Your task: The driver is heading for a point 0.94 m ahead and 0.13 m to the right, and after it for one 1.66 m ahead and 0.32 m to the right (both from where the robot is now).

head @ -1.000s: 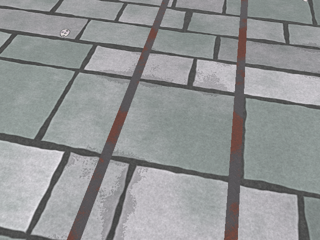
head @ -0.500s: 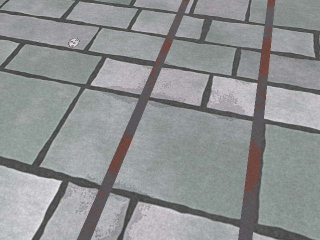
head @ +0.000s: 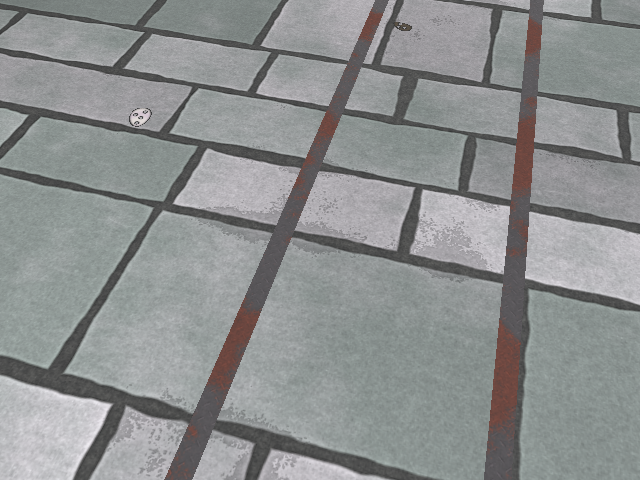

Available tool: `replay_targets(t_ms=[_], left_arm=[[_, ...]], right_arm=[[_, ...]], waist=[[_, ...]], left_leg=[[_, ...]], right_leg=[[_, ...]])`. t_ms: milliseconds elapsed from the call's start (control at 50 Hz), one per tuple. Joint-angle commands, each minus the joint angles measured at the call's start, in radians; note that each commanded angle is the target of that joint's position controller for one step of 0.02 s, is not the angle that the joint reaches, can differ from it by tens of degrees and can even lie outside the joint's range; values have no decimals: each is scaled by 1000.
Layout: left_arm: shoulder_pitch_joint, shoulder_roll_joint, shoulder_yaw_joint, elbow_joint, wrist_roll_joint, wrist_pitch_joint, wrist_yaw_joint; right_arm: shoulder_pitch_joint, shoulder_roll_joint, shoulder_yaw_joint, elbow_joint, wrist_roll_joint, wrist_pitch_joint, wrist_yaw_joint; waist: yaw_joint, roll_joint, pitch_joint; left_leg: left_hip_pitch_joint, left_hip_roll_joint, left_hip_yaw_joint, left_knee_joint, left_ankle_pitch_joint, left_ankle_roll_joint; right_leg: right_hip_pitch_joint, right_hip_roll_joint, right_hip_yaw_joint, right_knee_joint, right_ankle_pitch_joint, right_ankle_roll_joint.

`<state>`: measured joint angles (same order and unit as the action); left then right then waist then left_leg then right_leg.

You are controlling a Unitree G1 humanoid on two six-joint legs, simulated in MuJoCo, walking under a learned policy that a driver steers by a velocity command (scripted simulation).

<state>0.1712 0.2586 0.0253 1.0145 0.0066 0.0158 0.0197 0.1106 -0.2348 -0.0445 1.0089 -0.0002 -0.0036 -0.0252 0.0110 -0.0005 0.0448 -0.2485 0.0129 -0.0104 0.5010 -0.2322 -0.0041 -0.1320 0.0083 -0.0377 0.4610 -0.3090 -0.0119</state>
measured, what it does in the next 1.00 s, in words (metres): walks ahead: right foot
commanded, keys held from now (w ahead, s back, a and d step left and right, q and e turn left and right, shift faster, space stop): no key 0.14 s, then w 0.86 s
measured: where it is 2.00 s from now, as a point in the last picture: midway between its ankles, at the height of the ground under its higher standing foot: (327, 329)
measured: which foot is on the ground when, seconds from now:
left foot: down 0.00-0.90, up 0.92-1.00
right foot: down 0.00-0.42, up 0.44-0.88, down 0.90-1.00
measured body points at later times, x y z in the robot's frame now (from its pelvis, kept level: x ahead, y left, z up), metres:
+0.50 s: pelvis +0.07 +0.04 +0.00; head +0.07 +0.06 +0.45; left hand +0.09 +0.31 -0.16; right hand +0.10 -0.23 -0.14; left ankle +0.04 +0.13 -0.74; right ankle -0.03 -0.10 -0.67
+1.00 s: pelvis +0.32 -0.01 -0.01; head +0.35 -0.01 +0.44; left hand +0.48 +0.24 -0.13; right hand +0.29 -0.27 -0.16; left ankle +0.13 +0.13 -0.64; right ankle +0.41 -0.10 -0.74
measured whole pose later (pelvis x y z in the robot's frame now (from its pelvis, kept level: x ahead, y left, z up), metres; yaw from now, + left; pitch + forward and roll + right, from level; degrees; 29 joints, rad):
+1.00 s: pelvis +0.32 -0.01 -0.01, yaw +0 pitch +0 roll +0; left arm 0.05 0.25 0.06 0.91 -0.01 -0.09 -0.04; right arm 0.35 -0.24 -0.04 1.07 0.03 -0.09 0.00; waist -0.03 0.01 0.06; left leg -0.21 0.02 -0.04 1.14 -0.46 0.04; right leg -0.42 0.03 -0.07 0.55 -0.15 -0.07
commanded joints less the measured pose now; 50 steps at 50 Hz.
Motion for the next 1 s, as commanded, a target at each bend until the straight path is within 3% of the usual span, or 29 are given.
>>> replay_targets(t_ms=[20,140,160,200,220,260,280,300,340,380,400,420,440,460,480,520,560,620,680,780,840,860,880,900,920,940,960,980,1000], left_arm=[[28,98,17,-17,0,-6,5],[40,96,12,6,1,-10,9],[63,89,11,20,1,-10,10],[67,118,22,21,-11,-8,13],[71,134,27,15,-16,-11,16],[136,176,41,22,-26,-31,17],[138,201,52,26,-30,-44,17],[139,189,52,24,-29,-55,17],[117,165,49,10,-29,-70,8],[57,163,49,-12,-41,-68,-2],[44,159,48,-23,-38,-69,-5],[14,118,35,-44,-30,-76,-9],[11,58,22,-89,-24,-91,-4],[-11,87,30,-97,-41,-103,-3],[-1,93,33,-96,-62,-114,-11],[-1,99,42,-84,-53,-122,-18],[-7,96,52,-83,-38,-113,-26],[-81,58,47,-112,-29,-96,-31],[-203,29,33,-158,-29,-94,-35],[-329,36,24,-209,-37,-100,-58],[-309,73,36,-222,-38,-109,-72],[-253,99,49,-211,-36,-110,-71],[-123,131,70,-176,-36,-109,-66],[58,171,94,-120,-37,-103,-57],[220,242,112,-84,-19,-98,-45],[247,255,104,-71,-11,-98,-54],[185,171,80,-75,-22,-106,-57],[90,136,68,-92,-24,-113,-55],[10,110,59,-107,-16,-121,-58]], right_arm=[[-15,-126,-23,-22,0,-5,-5],[-21,-120,-20,12,-1,3,-8],[-5,-110,-17,26,-1,5,-8],[-2,-118,-23,34,8,8,-9],[-14,-118,-23,27,8,3,-9],[-61,-93,-19,3,14,-25,0],[-71,-82,-17,-6,19,-39,8],[-77,-84,-19,-11,22,-51,16],[-60,-79,-20,-10,32,-70,29],[57,-78,-28,42,35,-79,34],[156,-104,-43,85,28,-76,32],[278,-162,-63,111,21,-76,28],[402,-271,-85,131,24,-80,34],[369,-198,-54,123,8,-98,41],[293,-151,-37,99,9,-113,41],[208,-118,-19,64,9,-122,49],[222,-88,-5,64,0,-113,47],[274,-122,-5,71,-3,-102,27],[284,-143,-8,62,-5,-94,12],[358,-141,-15,80,11,-85,7],[333,-163,-28,72,13,-74,5],[318,-178,-34,65,12,-70,5],[298,-180,-35,59,9,-62,4],[288,-165,-29,47,3,-57,4],[329,-107,-11,23,-9,-60,9],[423,16,24,28,5,-87,20],[312,-92,-4,11,35,-112,26],[224,-135,-16,-22,55,-127,27],[185,-135,-19,-29,49,-132,18]], waist=[[0,5,-71],[-3,5,-48],[-1,3,-65],[-1,-32,-8],[4,-55,38],[30,-131,98],[27,-171,127],[24,-160,143],[2,-134,138],[-62,-111,92],[-95,-87,47],[-141,55,-5],[-161,329,-76],[-135,221,-62],[-91,144,-2],[-51,70,41],[-38,88,33],[-47,67,42],[-70,68,71],[-91,75,114],[-43,89,74],[-5,111,22],[67,124,-59],[146,116,-163],[158,-38,-304],[90,-271,-446],[110,-180,-328],[83,-139,-178],[46,-42,-117]], left_leg=[[97,51,-45,-44,312,47],[93,40,-38,-59,251,41],[99,26,-23,-60,143,40],[24,-21,17,-18,-212,47],[-50,-30,24,7,-318,51],[-180,-40,65,147,-263,49],[-225,-13,62,234,-191,53],[-260,17,38,278,-188,63],[-259,42,33,221,-234,82],[21,-8,97,5,-100,83],[183,-35,94,-15,-30,74],[317,89,-105,-109,-72,115],[473,312,-543,-279,-164,261],[446,380,-676,-313,-205,306],[412,367,-580,-301,-191,280],[339,294,-380,-320,-68,215],[287,231,-234,-338,120,177],[269,211,-149,-366,277,192],[215,189,-83,-396,288,183],[267,223,-41,-401,299,181],[355,255,-21,-308,517,158],[370,256,-13,-235,702,149],[354,233,14,-84,859,130],[237,187,39,132,836,99],[-69,96,71,479,464,63],[-324,-79,-40,771,-323,28],[-427,-26,-132,879,-325,51],[-475,26,-93,878,-236,68],[-426,79,-76,824,-137,73]], right_leg=[[-44,-48,38,-65,228,-13],[-64,-51,37,-78,174,-10],[-59,-45,31,-90,69,-14],[-109,-55,65,-114,-238,-53],[-129,-90,119,-145,-373,-82],[-95,-232,318,-258,-523,-161],[-85,-318,422,-303,-523,-207],[-78,-355,461,-312,-473,-228],[-41,-337,399,-279,-329,-206],[-152,-237,241,-199,-200,-145],[-224,-183,176,-110,-79,-120],[-319,-96,58,159,71,-65],[-536,37,-34,491,-123,0],[-631,11,96,698,-264,-10],[-695,-41,137,773,-191,-40],[-692,-113,114,715,-13,-64],[-608,-136,84,620,75,-52],[-606,-127,43,484,151,-7],[-561,-103,16,276,268,10],[-521,-77,1,117,337,-22],[-446,-51,-6,70,273,-65],[-351,-20,-26,77,246,-82],[-184,15,-50,75,239,-107],[73,3,-30,83,249,-138],[412,-217,269,81,139,-219],[582,-409,761,-113,-73,-350],[489,-365,751,-189,-149,-299],[331,-339,587,-209,-80,-259],[174,-305,472,-236,29,-237]])
Velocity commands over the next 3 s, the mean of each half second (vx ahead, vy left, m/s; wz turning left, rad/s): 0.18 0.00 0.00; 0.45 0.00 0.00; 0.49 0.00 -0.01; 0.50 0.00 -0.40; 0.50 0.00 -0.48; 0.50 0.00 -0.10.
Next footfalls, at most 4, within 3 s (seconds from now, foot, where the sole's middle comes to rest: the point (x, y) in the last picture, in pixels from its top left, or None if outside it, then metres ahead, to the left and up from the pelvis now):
0.90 right None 0.45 -0.10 -0.77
1.46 left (272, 365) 0.76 0.14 -0.77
2.02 right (378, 273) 1.04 -0.12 -0.77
2.50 left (348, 181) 1.38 -0.04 -0.77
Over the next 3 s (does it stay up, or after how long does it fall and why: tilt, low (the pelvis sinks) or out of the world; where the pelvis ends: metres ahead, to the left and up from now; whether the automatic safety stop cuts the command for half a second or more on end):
stays up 1.41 -0.21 -0.01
